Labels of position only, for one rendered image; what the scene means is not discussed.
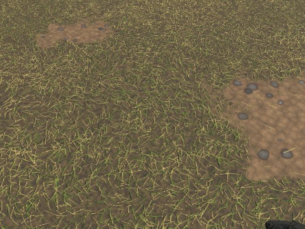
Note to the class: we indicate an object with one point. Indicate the robot right hand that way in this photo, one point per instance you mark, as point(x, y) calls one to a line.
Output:
point(284, 224)

